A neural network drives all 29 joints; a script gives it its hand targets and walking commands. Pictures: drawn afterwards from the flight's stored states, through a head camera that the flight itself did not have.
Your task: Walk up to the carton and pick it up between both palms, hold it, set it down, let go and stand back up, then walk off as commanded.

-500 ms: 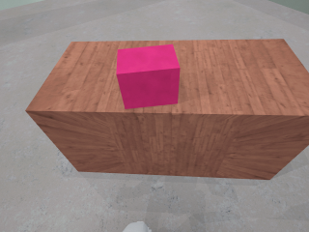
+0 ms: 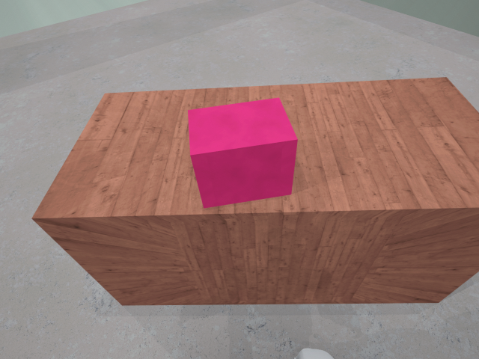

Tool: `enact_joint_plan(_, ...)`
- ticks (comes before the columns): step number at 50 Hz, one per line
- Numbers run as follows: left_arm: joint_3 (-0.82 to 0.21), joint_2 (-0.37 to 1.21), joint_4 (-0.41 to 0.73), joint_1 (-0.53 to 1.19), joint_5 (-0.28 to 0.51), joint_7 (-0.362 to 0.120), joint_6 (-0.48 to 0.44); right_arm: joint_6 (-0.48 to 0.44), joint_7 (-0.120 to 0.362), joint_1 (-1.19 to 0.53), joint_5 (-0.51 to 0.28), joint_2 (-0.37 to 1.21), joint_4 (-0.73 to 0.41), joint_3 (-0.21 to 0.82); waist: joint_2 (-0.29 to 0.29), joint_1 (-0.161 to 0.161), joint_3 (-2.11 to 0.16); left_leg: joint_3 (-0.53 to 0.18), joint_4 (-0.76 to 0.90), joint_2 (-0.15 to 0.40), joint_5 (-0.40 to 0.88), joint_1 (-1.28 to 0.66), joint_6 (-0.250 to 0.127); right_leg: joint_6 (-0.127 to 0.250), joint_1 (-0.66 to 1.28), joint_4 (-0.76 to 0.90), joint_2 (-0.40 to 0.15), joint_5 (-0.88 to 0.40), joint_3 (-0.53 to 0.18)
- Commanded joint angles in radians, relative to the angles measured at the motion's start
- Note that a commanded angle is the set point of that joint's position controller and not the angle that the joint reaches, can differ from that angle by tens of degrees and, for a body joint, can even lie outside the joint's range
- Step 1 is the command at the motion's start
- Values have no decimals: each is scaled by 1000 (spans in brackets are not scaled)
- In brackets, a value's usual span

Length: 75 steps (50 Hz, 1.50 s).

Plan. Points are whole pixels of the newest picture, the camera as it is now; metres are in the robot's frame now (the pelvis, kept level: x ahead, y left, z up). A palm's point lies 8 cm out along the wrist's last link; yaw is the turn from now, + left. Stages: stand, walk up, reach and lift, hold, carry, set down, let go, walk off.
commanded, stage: walk up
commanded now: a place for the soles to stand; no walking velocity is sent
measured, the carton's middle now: (241, 153) +0.57 +0.01 -0.02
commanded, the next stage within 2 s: none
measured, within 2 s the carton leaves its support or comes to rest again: neither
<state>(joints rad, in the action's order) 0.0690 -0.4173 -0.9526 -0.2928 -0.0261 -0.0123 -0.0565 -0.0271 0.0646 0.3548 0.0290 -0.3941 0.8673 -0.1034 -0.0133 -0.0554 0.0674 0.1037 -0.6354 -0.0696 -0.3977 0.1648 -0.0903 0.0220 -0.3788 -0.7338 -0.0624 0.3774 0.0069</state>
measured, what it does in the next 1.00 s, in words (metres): steps on the spot: right foot, then left foot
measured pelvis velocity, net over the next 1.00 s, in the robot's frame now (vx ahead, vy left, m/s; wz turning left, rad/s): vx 0.04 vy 0.01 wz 0.03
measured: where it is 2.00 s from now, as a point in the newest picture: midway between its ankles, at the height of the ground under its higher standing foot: outside the picture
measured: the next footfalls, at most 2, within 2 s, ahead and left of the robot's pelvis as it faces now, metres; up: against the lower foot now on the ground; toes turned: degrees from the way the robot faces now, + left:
right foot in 0.02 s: +0.17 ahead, -0.12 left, +0.00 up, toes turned +0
left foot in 0.34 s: +0.21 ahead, +0.18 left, +0.00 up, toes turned +3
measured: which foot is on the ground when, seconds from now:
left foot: down 0.00-0.08, up 0.10-0.32, down 0.34-1.00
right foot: up 0.00-0.00, down 0.02-1.00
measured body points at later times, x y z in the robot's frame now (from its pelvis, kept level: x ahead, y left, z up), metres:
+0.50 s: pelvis +0.08 +0.04 -0.03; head +0.13 +0.06 +0.41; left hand +0.17 +0.38 -0.15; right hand +0.20 -0.27 -0.13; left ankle +0.17 +0.17 -0.72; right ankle +0.08 -0.11 -0.70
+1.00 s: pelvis +0.04 +0.01 -0.03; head +0.07 +0.02 +0.41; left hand +0.15 +0.35 -0.14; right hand +0.15 -0.32 -0.14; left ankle +0.14 +0.17 -0.72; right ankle +0.07 -0.10 -0.72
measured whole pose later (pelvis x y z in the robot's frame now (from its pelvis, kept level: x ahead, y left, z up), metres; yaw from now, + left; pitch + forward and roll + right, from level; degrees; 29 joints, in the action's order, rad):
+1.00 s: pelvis +0.04 +0.01 -0.03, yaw +2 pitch -5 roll -1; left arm 0.07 -0.44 -0.91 -0.11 -0.03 -0.01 0.00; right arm -0.01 -0.03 0.12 0.01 -0.40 0.94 -0.06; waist 0.01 -0.02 0.15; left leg -0.11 -0.92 0.02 -0.39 0.52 0.02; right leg 0.02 -0.40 -0.93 0.03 0.47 0.01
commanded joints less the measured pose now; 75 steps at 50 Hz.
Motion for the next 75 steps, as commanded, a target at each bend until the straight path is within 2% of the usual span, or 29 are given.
enact_joint_plan(1, 66, -241, 50, -182, 9, 57, -68, -15, -24, -100, -23, -186, -122, -37, 68, 164, -50, -150, -226, 161, 616, 203, 37, 92, 342, 306, -19, -196, -98)
enact_joint_plan(2, 98, -350, 55, -269, 9, 66, -64, -21, -28, -66, -27, -129, -156, -26, 265, 177, -98, -89, -498, 20, 329, 424, 107, 195, 481, 370, -270, -265, -525)
enact_joint_plan(3, 78, -360, 67, -193, 31, 68, -54, 1, -38, -47, -6, -218, -149, -43, 167, 120, -69, -171, -530, 32, -165, 535, 74, 257, 484, 395, -370, -177, -704)
enact_joint_plan(4, 87, -344, 100, -154, 41, 72, -51, 4, -46, -41, 7, -255, -130, -42, 115, 109, -20, -205, -621, 87, -185, 567, 93, 348, 408, 395, -465, -159, -765)
enact_joint_plan(8, 63, -268, 155, -75, 32, 82, -61, 13, -34, -9, 9, -214, -96, -54, 25, 54, -27, -222, -500, 129, -81, 485, 78, 263, 312, 251, -276, -584, -339)
enact_joint_plan(13, 41, -274, 195, 60, 14, 62, -54, 17, -51, -29, -39, -172, -69, -34, 228, 37, -24, -71, -174, 143, 52, 159, 77, 212, 11, 118, -202, -823, -117)
enact_joint_plan(16, 15, -196, 213, 120, 33, 53, -20, -3, -62, 31, -32, -186, -34, -44, 154, -29, -63, -40, 3, 85, 370, -51, 52, 87, -123, -89, -66, -381, 1)
enact_joint_plan(17, 3, -171, 201, 80, 43, 51, -2, -3, -70, -13, -14, -266, -60, -58, -5, -9, -75, -211, 22, 178, 388, -25, 9, 55, -176, -182, -27, -285, 22)
enact_joint_plan(18, 0, -160, 203, 69, 43, 55, 14, -13, -73, -32, -25, -338, -78, -61, -127, -8, -134, -630, 225, 443, 256, 36, -101, 11, -187, -361, 67, 46, 50)
enact_joint_plan(19, 23, -237, 163, 21, 36, 64, 37, -10, -76, -132, -42, -377, -74, -67, -177, 21, -115, -784, 286, 513, 148, 158, -225, 13, -107, -418, 46, 312, -45)
enact_joint_plan(23, 25, -230, 92, -12, 28, 45, 46, -7, -89, -251, -12, -325, -96, -40, -217, 58, -30, -461, 175, 356, 112, 262, -126, 23, -100, -362, 20, 181, -52)
enact_joint_plan(26, 35, -242, 83, -27, 13, 37, 52, -4, -93, -211, -15, -347, -85, -61, -283, 48, -167, -531, 116, 394, 218, 117, -157, 11, -93, -320, 25, 205, -38)
enact_joint_plan(29, 38, -222, 70, -20, 3, 36, 36, -1, -100, -253, -35, -292, -84, -35, -167, 80, -184, -411, -24, 354, 403, 144, -103, 32, 18, -41, 17, 14, -4)
enact_joint_plan(31, 52, -278, 85, 39, -15, 34, 22, 0, -98, -233, -38, -220, -94, -20, -52, 59, -144, -212, -263, 180, 447, 301, 36, 100, 115, 138, -109, -262, -279)
enact_joint_plan(33, 63, -360, 128, 155, -6, 30, 38, 8, -121, -306, -52, -240, -85, -24, 213, 74, -116, -111, -422, 56, -159, 304, 49, 241, -26, 243, -292, -336, -512)
enact_joint_plan(36, 44, -276, 158, 242, 4, 26, 48, -7, -109, -155, -49, -245, -14, -32, 155, -10, -54, -87, -272, 77, 25, 161, 31, 201, -90, 81, -188, -464, -249)
enact_joint_plan(38, 29, -223, 154, 207, 10, 28, 58, -19, -109, -111, -38, -259, -11, -40, 44, -15, -86, -280, -58, 197, 346, 63, -22, 61, -123, -100, -38, -367, -110)
enact_joint_plan(40, 32, -220, 123, 148, 11, 26, 72, -27, -112, -190, -34, -330, -25, -34, -73, 45, -161, -727, 126, 386, 192, 116, -198, 5, -77, -297, 74, 86, -70)
enact_joint_plan(42, 44, -219, 108, 138, 5, 20, 72, -34, -116, -271, -23, -359, -34, -36, -98, 60, -95, -726, 147, 399, 125, 260, -208, 7, -18, -294, 52, 251, -103)
enact_joint_plan(45, 52, -222, 78, 60, -8, 12, 49, -19, -111, -348, -15, -287, -47, -11, -65, 110, -84, -436, -4, 231, 57, 342, -43, 64, 54, 66, -7, 34, -134)
enact_joint_plan(48, 76, -330, 110, 197, -10, 15, 34, -11, -104, -296, -20, -254, -7, -14, 113, 71, -77, -169, -336, 47, -174, 299, 64, 212, -117, 354, -254, 319, -595)
enact_joint_plan(51, 60, -288, 139, 306, -13, 15, 38, -20, -86, -181, -23, -260, 46, -18, 34, 7, -14, -127, -234, 70, 15, 186, 43, 161, -125, 228, -151, 135, -365)
enact_joint_plan(53, 58, -254, 142, 321, -6, 11, 45, -14, -93, -136, -14, -221, 51, -19, 145, -6, -24, -117, -185, 63, 72, 146, 39, 133, -131, 185, -102, 39, -283)
enact_joint_plan(58, 59, -215, 118, 244, 3, 3, 64, -12, -89, -244, -5, -306, 9, -27, 4, 49, 31, -587, 217, 254, -448, 341, -79, 39, -103, 8, 32, 321, -120)
enact_joint_plan(62, 68, -205, 66, 164, -4, -4, 51, -11, -91, -282, 3, -307, 15, -13, -73, 104, 11, -472, 190, 199, -247, 454, -14, 50, 93, 22, 49, 173, -81)
enact_joint_plan(66, 94, -294, 94, 207, -19, 5, 39, 5, -98, -212, 3, -249, 32, -17, 144, 91, 24, -239, -371, 22, -150, 422, 68, 156, -72, 499, -275, 559, -643)
enact_joint_plan(68, 90, -279, 127, 264, -6, 18, 32, -2, -95, -130, -8, -264, 54, -23, 95, 39, 4, -229, -405, 77, -79, 356, 58, 209, -67, 421, -278, 416, -566)
enact_joint_plan(73, 63, -215, 121, 260, -6, 14, 31, -17, -80, -76, -10, -177, 89, 4, 123, 41, -70, -119, -96, 85, 40, 138, 65, 136, -15, 273, -125, 148, -262)
enact_joint_plan(75, 28, -133, 93, 212, 7, 11, 37, -36, -88, -68, 5, -211, 80, -2, 44, 19, -90, -309, 178, 147, 62, 16, 29, 63, -57, 91, -68, -35, -191)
